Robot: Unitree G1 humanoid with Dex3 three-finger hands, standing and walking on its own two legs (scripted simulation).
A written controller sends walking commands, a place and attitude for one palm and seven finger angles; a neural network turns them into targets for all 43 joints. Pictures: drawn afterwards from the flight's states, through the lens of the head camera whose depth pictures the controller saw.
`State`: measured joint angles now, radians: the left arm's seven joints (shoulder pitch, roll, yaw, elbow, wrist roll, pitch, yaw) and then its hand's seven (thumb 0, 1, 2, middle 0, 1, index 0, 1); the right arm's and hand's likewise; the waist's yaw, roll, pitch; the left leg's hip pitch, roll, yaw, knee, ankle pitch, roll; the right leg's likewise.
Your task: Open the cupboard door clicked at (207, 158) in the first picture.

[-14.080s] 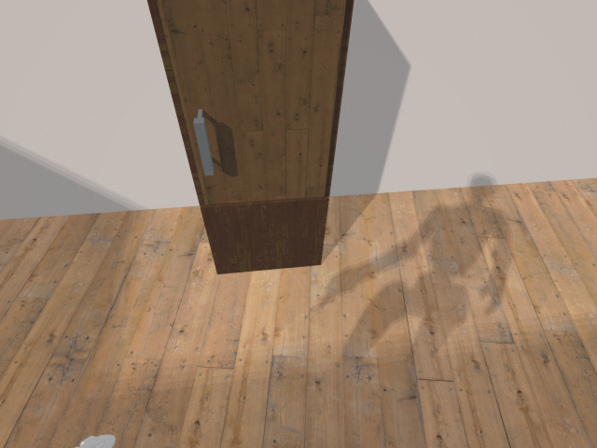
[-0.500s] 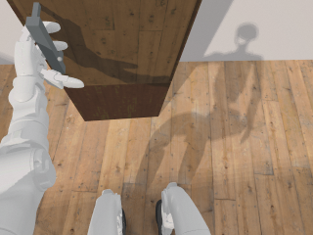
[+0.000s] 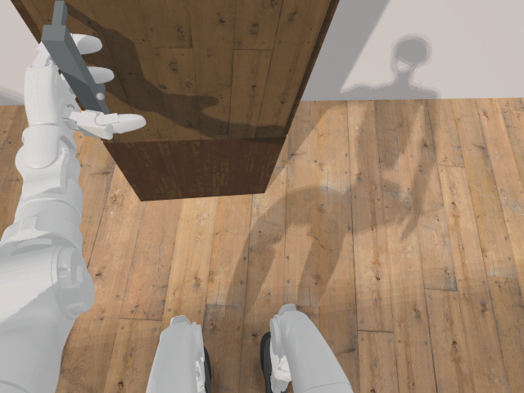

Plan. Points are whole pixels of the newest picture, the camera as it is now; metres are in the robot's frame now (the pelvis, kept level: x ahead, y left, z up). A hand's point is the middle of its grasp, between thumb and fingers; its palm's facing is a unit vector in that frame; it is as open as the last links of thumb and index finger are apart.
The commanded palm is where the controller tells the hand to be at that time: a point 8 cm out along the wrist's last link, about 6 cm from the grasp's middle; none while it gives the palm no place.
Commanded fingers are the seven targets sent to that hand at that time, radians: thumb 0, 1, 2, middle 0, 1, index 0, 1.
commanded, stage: close the thumb around the handle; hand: left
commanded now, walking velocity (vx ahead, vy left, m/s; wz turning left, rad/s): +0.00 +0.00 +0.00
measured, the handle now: (82, 68) +0.58 +0.21 +0.04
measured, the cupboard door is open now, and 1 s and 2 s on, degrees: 0 12 46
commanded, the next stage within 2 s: pull the door open along its arc in 0.46 s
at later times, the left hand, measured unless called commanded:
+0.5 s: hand (100, 95) +0.53 +0.19 +0.04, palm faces +0.04 -1.00 +0.00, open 5.6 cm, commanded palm +0.51 +0.22 +0.04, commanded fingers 0.00 0.90 0.90 -0.40 -1.35 -0.40 -1.35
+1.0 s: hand (111, 141) +0.46 +0.17 +0.04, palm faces +0.02 -1.00 -0.01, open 5.9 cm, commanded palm +0.40 +0.20 +0.04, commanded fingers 0.00 0.90 0.90 -0.40 -1.35 -0.40 -1.35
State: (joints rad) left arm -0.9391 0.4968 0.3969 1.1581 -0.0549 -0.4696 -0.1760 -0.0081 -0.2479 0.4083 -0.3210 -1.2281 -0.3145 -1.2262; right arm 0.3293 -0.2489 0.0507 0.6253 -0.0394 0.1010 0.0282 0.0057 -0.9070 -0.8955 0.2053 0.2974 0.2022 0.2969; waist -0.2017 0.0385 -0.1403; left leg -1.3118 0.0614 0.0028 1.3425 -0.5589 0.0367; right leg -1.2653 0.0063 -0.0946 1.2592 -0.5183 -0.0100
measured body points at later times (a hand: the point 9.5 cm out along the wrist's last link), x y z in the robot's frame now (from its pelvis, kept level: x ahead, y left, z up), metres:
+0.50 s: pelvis +0.00 +0.00 +0.00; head +0.18 +0.03 +0.41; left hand +0.53 +0.24 +0.04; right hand +0.02 -0.26 -0.11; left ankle +0.02 +0.10 -0.61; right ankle +0.03 -0.12 -0.61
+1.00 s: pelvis +0.02 +0.00 +0.03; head +0.17 +0.02 +0.45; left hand +0.45 +0.22 +0.04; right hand +0.07 -0.25 -0.09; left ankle +0.02 +0.10 -0.61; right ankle +0.03 -0.12 -0.61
